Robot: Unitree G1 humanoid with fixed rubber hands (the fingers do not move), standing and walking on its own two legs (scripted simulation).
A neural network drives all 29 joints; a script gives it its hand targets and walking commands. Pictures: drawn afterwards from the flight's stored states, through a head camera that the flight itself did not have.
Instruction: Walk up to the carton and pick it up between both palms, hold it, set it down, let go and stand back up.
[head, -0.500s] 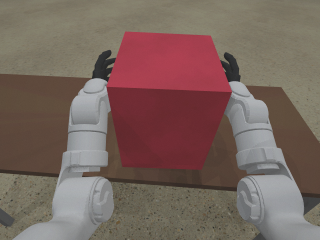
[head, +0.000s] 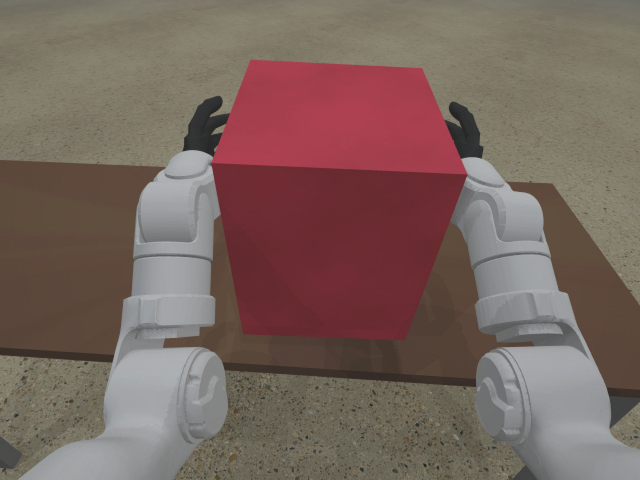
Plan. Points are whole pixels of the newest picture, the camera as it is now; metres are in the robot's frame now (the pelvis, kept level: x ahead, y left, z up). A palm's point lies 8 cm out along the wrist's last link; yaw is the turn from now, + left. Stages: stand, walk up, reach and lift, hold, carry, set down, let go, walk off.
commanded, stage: hold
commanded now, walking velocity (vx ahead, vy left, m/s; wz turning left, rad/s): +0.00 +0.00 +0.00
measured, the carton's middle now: (330, 204) +0.39 +0.01 +0.21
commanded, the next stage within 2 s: none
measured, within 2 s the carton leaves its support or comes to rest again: neither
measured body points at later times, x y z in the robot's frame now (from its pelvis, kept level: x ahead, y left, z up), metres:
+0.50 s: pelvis +0.00 +0.00 +0.00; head -0.05 +0.00 +0.45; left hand +0.39 +0.15 +0.28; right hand +0.41 -0.14 +0.27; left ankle +0.03 +0.11 -0.74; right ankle +0.06 -0.10 -0.74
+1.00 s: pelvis +0.00 +0.00 +0.00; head -0.05 +0.00 +0.45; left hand +0.40 +0.15 +0.28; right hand +0.41 -0.14 +0.27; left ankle +0.03 +0.11 -0.74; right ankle +0.06 -0.10 -0.74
